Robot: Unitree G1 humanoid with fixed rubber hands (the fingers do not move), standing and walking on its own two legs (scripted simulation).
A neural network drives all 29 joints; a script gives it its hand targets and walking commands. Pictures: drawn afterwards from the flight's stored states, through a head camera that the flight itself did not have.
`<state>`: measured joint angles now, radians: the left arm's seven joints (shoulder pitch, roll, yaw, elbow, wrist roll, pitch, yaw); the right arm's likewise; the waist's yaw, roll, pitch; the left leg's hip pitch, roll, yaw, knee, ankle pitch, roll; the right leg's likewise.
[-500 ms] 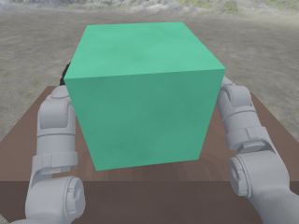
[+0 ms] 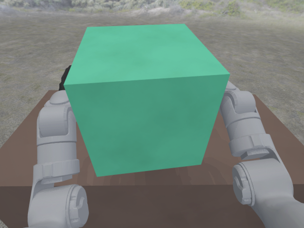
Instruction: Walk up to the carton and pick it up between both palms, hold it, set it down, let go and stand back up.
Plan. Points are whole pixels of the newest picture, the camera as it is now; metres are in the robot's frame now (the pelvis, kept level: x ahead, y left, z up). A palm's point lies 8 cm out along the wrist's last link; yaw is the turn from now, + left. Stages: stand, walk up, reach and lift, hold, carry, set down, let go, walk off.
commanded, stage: hold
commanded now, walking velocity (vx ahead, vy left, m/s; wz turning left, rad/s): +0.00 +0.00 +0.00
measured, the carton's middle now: (143, 95) +0.38 +0.00 +0.23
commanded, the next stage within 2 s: set down in 0.58 s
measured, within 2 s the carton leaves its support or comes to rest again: neither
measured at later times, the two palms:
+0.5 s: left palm (72, 95) +0.37 +0.17 +0.24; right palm (213, 82) +0.38 -0.18 +0.27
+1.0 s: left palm (72, 96) +0.39 +0.18 +0.22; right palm (207, 89) +0.39 -0.17 +0.24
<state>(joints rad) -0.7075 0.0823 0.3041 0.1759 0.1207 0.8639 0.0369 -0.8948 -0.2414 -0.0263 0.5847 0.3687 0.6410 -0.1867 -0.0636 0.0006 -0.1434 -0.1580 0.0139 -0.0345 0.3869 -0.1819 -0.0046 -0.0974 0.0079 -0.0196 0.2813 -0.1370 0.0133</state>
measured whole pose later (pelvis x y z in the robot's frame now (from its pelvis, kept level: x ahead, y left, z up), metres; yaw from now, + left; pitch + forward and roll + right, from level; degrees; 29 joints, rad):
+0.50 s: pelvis +0.00 +0.00 +0.00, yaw +0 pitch -1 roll -1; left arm -0.76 0.12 0.27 0.29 0.10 0.83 0.05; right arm -0.96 -0.26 -0.01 0.70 0.36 0.62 -0.17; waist -0.06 -0.01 -0.16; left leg -0.19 0.02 -0.03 0.38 -0.17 -0.01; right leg -0.13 0.01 -0.02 0.29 -0.13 0.01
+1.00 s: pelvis +0.00 +0.00 +0.00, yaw +0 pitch -5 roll -1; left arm -0.75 0.09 0.34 0.39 0.16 0.57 0.00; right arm -0.89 -0.16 -0.14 0.75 0.21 0.35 -0.10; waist -0.06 -0.03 -0.06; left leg -0.09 0.01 -0.04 0.36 -0.18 -0.01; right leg -0.04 0.00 -0.02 0.28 -0.15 0.01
